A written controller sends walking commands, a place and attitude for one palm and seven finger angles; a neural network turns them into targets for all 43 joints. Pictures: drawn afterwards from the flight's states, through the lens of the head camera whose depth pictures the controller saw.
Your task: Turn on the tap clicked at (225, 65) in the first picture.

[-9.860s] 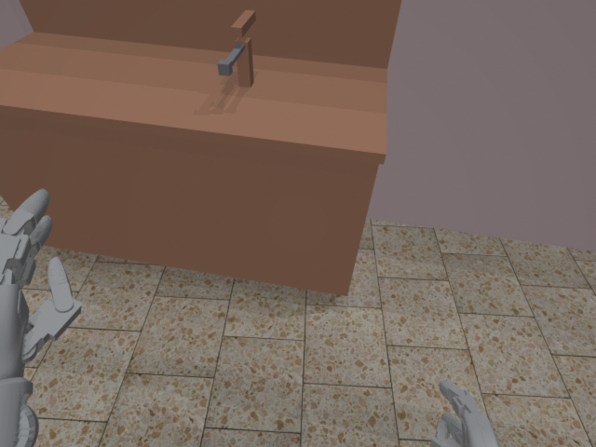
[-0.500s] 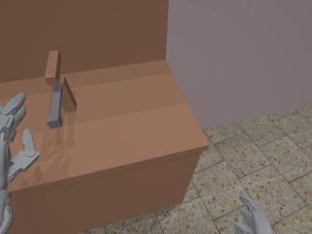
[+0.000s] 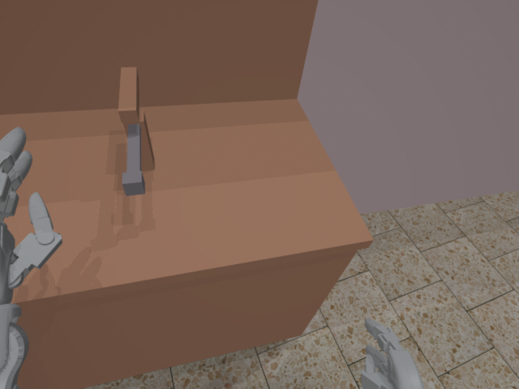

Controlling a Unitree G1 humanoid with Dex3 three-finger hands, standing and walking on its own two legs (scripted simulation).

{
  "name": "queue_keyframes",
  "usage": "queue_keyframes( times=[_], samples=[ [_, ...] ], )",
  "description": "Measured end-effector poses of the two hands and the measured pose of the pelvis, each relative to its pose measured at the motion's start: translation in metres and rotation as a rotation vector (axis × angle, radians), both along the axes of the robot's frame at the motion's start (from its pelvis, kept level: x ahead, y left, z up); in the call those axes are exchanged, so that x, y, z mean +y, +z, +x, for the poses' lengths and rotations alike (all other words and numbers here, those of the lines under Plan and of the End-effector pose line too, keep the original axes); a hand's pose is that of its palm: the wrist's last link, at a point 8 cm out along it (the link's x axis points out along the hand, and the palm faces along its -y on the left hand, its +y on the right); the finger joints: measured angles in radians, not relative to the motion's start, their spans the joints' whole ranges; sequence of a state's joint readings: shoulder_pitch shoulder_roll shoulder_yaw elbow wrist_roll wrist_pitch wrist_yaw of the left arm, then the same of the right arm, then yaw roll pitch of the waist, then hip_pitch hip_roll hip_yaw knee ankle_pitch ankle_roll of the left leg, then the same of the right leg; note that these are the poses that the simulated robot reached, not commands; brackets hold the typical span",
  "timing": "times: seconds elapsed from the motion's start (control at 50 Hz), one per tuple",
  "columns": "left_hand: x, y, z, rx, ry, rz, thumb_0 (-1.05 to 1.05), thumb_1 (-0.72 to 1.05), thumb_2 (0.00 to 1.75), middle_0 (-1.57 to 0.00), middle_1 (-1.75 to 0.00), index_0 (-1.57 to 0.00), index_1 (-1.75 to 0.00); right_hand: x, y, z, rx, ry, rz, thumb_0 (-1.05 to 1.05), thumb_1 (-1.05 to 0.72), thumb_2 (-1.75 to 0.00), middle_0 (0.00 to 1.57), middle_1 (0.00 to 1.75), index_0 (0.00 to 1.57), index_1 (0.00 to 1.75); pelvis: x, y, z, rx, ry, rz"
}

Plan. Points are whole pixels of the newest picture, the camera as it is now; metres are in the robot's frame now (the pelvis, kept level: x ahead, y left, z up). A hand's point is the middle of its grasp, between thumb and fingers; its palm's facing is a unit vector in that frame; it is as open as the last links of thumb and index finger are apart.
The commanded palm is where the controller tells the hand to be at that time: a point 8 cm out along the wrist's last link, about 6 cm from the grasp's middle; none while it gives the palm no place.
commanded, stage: come to a stop and stand still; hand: left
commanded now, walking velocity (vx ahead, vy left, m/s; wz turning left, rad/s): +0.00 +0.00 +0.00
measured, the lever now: (133, 183) +0.37 +0.25 +0.09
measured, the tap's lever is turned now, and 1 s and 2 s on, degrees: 0 0 0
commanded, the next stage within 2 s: look again from close up in 0.22 s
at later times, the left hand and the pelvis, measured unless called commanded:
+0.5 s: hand (79, 235) +0.23 +0.24 +0.16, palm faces +0.39 -0.85 -0.35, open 7.4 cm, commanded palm +0.17 +0.27 +0.18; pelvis +0.01 -0.01 +0.00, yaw +0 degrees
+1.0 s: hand (106, 233) +0.23 +0.21 +0.16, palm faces +0.38 -0.85 -0.35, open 7.4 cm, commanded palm +0.17 +0.24 +0.18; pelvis +0.01 -0.03 +0.00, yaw +0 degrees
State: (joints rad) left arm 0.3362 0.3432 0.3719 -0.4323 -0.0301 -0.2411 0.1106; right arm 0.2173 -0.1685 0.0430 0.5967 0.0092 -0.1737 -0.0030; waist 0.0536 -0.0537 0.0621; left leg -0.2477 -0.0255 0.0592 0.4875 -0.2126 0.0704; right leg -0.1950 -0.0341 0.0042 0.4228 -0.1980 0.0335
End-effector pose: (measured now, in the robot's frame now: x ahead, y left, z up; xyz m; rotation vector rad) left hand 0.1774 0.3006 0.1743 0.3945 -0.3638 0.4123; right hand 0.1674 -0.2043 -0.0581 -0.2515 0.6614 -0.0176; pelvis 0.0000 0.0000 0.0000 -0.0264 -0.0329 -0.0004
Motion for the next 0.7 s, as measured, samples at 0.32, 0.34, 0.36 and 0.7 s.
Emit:
queue_keyframes(
  times=[0.32, 0.34, 0.36, 0.7],
  samples=[
    [-0.009, 0.003, 0.013, 0.053, -0.053, 0.041, 0.01, 0.89, 0.9, -0.21, -0.31, -0.21, -0.3, -0.009, 0.003, 0.01, -0.003, -0.043, -0.003, 0.01, -0.9, -0.9, 0.21, 0.3, 0.2, 0.3, 0.001, 0.002, 0.008, 0.005, -0.003, -0.003],
    [-0.01, 0.003, 0.013, 0.055, -0.052, 0.043, 0.01, 0.89, 0.9, -0.21, -0.31, -0.21, -0.3, -0.011, 0.002, 0.01, 0.0, -0.047, -0.005, 0.01, -0.9, -0.9, 0.2, 0.3, 0.2, 0.3, 0.0, 0.002, 0.008, 0.006, -0.003, -0.003],
    [-0.01, 0.004, 0.012, 0.059, -0.049, 0.045, 0.01, 0.89, 0.9, -0.21, -0.31, -0.21, -0.3, -0.013, 0.002, 0.01, 0.004, -0.051, -0.006, 0.01, -0.9, -0.9, 0.2, 0.3, 0.2, 0.3, 0.0, 0.003, 0.009, 0.006, -0.002, -0.003],
    [-0.029, 0.004, 0.01, 0.097, -0.038, 0.033, 0.01, 0.89, 0.9, -0.21, -0.31, -0.21, -0.3, -0.033, 0.0, 0.014, 0.006, -0.075, 0.0, 0.01, -0.9, -0.9, 0.2, 0.3, 0.2, 0.3, -0.016, 0.004, 0.011, 0.006, -0.001, 0.001]
  ],
)
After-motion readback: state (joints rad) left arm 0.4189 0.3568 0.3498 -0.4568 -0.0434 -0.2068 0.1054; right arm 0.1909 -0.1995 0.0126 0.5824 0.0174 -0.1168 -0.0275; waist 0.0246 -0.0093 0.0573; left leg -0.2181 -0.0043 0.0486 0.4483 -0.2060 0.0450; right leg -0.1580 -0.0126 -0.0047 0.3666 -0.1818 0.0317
